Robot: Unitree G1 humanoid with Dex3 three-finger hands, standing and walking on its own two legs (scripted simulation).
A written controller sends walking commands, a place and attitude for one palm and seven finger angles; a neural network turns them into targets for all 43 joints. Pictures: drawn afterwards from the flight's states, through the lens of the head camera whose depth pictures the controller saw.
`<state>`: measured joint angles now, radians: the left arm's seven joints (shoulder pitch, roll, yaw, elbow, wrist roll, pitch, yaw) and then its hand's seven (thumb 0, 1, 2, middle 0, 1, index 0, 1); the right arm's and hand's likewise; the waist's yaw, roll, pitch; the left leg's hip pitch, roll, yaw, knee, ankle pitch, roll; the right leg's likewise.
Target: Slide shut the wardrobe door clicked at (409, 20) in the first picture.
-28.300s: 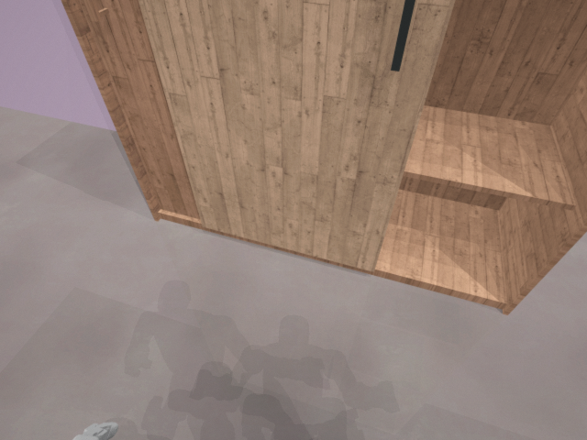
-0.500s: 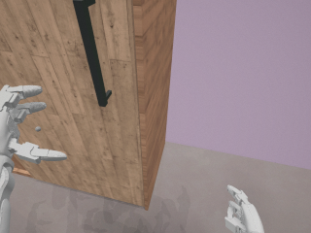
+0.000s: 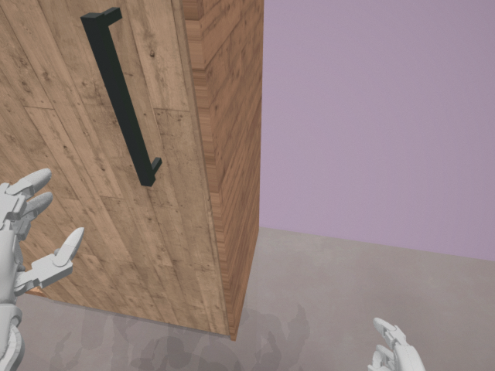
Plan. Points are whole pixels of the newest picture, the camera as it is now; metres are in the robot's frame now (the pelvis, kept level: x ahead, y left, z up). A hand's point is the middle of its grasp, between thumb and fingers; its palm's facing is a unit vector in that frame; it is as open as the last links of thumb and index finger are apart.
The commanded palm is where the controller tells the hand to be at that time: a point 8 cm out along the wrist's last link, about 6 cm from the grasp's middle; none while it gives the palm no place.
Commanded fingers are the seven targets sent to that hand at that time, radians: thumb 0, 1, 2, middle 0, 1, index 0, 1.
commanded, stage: draw the hand back to the body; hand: left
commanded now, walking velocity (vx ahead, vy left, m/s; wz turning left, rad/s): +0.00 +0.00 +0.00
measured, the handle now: (132, 109) +0.40 +0.23 +0.25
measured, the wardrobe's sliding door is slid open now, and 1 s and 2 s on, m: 0.00 0.00 0.00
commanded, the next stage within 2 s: step back with the hand held close in 0.44 s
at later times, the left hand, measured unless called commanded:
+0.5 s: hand (68, 265) +0.18 +0.25 +0.16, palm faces +0.46 -0.80 -0.38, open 7.5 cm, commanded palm +0.13 +0.28 +0.17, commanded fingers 0.00 0.90 0.90 -0.20 -0.30 -0.20 -0.30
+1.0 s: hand (55, 268) +0.18 +0.26 +0.16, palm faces +0.37 -0.77 -0.52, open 7.4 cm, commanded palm +0.12 +0.30 +0.17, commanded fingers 0.00 0.90 0.90 -0.20 -0.30 -0.20 -0.30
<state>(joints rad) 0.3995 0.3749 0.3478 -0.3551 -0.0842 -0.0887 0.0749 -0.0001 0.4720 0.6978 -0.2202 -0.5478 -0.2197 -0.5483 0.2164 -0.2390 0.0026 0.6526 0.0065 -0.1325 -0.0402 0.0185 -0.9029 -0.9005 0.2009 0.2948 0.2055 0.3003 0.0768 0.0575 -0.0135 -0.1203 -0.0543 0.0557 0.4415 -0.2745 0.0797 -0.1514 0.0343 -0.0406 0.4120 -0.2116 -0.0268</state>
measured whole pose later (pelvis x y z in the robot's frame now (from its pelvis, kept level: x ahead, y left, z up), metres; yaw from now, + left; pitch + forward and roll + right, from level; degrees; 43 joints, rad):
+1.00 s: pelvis -0.04 +0.01 -0.01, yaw -3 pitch +1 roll +0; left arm 0.52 0.43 0.41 -0.42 -0.03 -0.20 0.12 0.01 0.88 0.90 -0.21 -0.30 -0.21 -0.30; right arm 0.22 -0.26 -0.03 0.54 0.01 -0.02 -0.08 0.02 -0.90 -0.90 0.20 0.29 0.20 0.30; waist 0.01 0.03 -0.03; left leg -0.27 -0.06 0.11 0.48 -0.24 0.10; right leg -0.33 0.03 0.01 0.49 -0.17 -0.01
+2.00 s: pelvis -0.18 +0.01 -0.01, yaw +1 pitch +2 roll -4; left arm 0.51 0.49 0.49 -0.52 0.00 -0.30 0.12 0.01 0.88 0.90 -0.21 -0.30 -0.21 -0.30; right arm 0.21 -0.19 -0.04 0.60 -0.02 -0.12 -0.06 0.02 -0.90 -0.90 0.20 0.29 0.21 0.30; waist -0.01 -0.02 0.01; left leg -0.46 0.00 0.01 0.54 -0.13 0.08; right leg -0.42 0.11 0.07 0.86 -0.35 0.02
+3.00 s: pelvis -0.29 +0.06 -0.01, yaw -5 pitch -1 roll +0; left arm 0.51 0.39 0.41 -0.49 -0.03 -0.20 0.15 0.01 0.88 0.90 -0.21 -0.30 -0.21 -0.30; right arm 0.26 -0.16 0.03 0.66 -0.01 -0.11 -0.05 0.02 -0.90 -0.90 0.20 0.30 0.21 0.30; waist 0.03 -0.03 -0.03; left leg -0.40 0.03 0.06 0.75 -0.32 0.00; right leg -0.22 0.00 -0.03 0.56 -0.33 -0.02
